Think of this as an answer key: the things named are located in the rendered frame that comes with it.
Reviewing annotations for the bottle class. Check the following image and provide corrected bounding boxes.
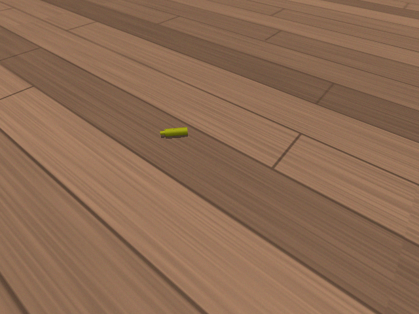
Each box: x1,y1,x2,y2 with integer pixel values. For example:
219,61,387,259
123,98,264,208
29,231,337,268
160,127,188,137

